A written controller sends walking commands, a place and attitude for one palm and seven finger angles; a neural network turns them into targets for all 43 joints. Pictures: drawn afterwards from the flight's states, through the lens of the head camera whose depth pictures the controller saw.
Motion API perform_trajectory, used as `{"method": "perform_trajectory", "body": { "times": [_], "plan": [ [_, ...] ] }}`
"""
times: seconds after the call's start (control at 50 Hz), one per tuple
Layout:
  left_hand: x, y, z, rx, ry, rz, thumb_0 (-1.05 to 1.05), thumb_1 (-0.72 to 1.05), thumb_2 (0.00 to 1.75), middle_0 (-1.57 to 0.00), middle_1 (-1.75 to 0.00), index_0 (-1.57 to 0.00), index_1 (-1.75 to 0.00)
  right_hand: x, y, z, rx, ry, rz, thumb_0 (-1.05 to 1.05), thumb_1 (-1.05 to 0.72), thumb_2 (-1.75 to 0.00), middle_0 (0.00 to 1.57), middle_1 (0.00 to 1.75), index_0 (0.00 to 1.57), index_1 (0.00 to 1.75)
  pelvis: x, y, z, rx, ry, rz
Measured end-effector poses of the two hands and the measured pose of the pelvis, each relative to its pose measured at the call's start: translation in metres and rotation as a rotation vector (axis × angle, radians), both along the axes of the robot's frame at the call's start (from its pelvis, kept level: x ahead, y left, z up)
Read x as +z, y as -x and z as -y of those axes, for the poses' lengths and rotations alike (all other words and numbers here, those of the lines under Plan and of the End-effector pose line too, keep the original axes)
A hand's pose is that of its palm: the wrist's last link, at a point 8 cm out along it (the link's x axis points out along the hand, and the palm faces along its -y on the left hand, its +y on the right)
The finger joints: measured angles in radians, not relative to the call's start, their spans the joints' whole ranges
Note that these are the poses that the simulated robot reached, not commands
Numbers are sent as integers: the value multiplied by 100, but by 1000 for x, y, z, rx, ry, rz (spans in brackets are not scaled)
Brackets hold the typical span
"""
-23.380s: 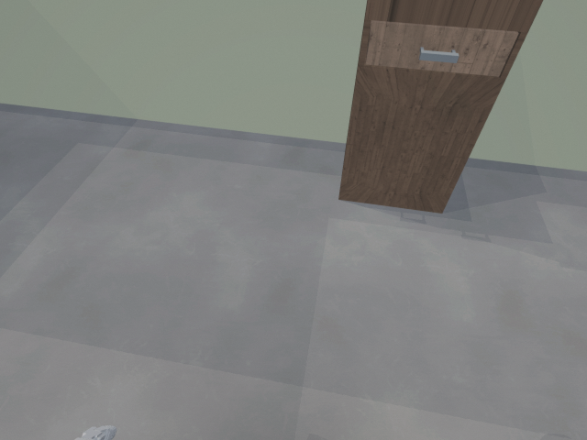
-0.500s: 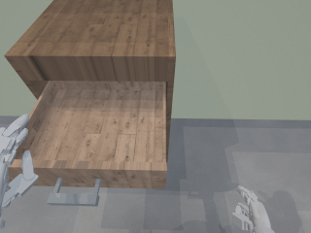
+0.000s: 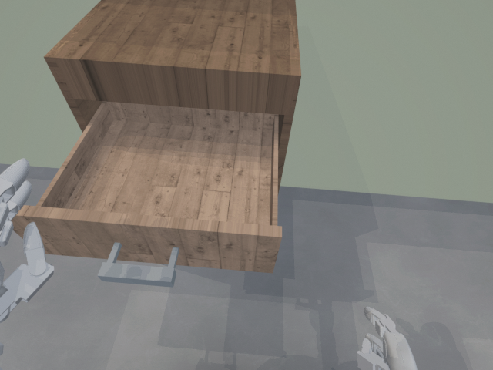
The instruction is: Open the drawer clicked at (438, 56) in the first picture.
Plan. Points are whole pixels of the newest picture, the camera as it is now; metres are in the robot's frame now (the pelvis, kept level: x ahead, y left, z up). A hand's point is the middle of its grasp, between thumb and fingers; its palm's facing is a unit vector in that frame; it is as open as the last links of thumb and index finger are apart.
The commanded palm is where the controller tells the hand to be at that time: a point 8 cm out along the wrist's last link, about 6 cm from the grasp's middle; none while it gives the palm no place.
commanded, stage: step back with the hand held close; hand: left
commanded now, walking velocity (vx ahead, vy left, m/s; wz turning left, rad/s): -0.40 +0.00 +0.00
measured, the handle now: (141, 262) +0.28 +0.20 -0.01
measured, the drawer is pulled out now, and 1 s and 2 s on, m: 0.30 0.30 0.30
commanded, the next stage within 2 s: stop stepping back and stand still in 0.56 s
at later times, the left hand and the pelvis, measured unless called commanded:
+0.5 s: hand out of the picture +0.09 +0.17 +0.18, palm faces +0.17 -0.83 -0.54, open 7.4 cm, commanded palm +0.04 +0.23 +0.19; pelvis -0.11 -0.04 +0.01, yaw -4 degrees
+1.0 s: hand out of the picture -0.07 +0.18 +0.17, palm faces +0.39 -0.82 -0.41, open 7.4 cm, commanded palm -0.12 +0.23 +0.19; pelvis -0.25 -0.05 +0.01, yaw -1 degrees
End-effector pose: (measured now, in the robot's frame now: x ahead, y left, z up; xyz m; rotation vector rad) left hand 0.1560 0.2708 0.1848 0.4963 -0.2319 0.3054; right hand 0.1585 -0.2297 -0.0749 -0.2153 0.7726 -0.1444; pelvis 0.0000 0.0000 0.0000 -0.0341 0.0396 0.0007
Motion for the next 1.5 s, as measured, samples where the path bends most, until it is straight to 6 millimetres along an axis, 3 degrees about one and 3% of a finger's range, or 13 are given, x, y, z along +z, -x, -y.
{"method": "perform_trajectory", "body": {
  "times": [0.16, 0.32, 0.44, 0.5, 0.6, 0.7, 0.78, 0.92, 1.06, 1.14, 1.26, 1.36, 1.5],
  "plan": [
    [6, 6, -16, -10, -54, -6, 2, 89, 90, -21, -30, -21, -30, 11, 21, -2, -23, 26, 13, 1, -90, -89, 20, 30, 20, 30, 6, 21, -6, -38, -8, -17],
    [6, 26, 26, -137, -47, -31, 2, 90, 90, -21, -30, -20, -30, 8, 51, 2, 5, -37, 60, 1, -90, -89, 20, 30, 20, 30, 6, 65, 12, -98, -19, -38],
    [13, 70, 55, -206, -101, -71, 2, 89, 89, -21, -30, -21, -30, -2, 97, 28, -31, -69, 34, 1, -90, -89, 20, 30, 20, 30, 5, 107, 30, -74, 16, -11],
    [15, 95, 53, -156, -103, -78, 2, 89, 89, -22, -31, -21, -30, 1, 123, 45, -86, -43, -10, 1, -90, -89, 20, 30, 20, 30, 9, 115, 36, -74, -28, -17],
    [1, 124, 37, -20, -44, -89, 2, 89, 89, -22, -31, -21, -30, 9, 153, 60, -108, 36, -41, 1, -90, -89, 20, 30, 20, 30, 13, 137, 37, -49, -50, -20],
    [-6, 155, 36, -36, 5, -42, 2, 89, 90, -21, -30, -21, -30, 13, 175, 60, -83, 63, -19, 1, -90, -89, 20, 30, 20, 30, 7, 175, 35, -29, -51, 1],
    [7, 189, 45, -61, -32, -28, 2, 89, 90, -21, -30, -21, -30, 20, 195, 49, -37, 21, 58, 1, -90, -89, 20, 30, 20, 30, 8, 202, 41, -30, -45, 13],
    [16, 248, 52, 3, -53, 6, 2, 89, 90, -21, -30, -21, -30, 7, 240, 41, 6, -60, 57, 1, -90, -89, 20, 30, 20, 30, 6, 241, 52, -14, -30, 52],
    [-6, 274, 44, 67, 54, -12, 2, 89, 90, -21, -30, -21, -30, 6, 292, 57, -25, 8, -13, 1, -90, -89, 20, 30, 20, 30, 10, 264, 49, -3, -54, 36],
    [-5, 285, 41, 43, 31, 7, 2, 89, 90, -21, -30, -21, -30, 9, 312, 63, -44, 46, 10, 1, -90, -89, 20, 30, 20, 30, 6, 280, 46, 8, -44, 62],
    [15, 301, 44, 42, -62, 22, 2, 89, 90, -21, -30, -21, -30, 4, 327, 59, -44, -10, 23, 1, -90, -89, 20, 30, 20, 30, 9, 286, 52, 9, -36, 64],
    [7, 305, 50, 62, -58, 25, 2, 89, 90, -21, -30, -21, -30, -16, 324, 60, -11, -38, -29, 1, -90, -89, 20, 30, 20, 30, 1, 295, 58, 17, -22, 73],
    [-4, 301, 54, 48, 32, -18, 2, 89, 90, -21, -30, -21, -30, 2, 317, 62, -22, 5, -34, 1, -90, -89, 20, 30, 20, 30, 10, 289, 55, 12, -40, 58]
  ]
}}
